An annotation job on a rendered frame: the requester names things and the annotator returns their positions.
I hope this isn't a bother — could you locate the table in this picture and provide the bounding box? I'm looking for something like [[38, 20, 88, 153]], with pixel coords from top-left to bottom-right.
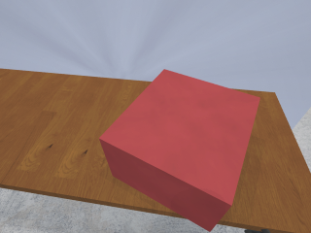
[[0, 68, 311, 233]]

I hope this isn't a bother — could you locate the carton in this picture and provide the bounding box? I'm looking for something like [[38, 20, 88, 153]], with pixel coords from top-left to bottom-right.
[[99, 69, 260, 232]]

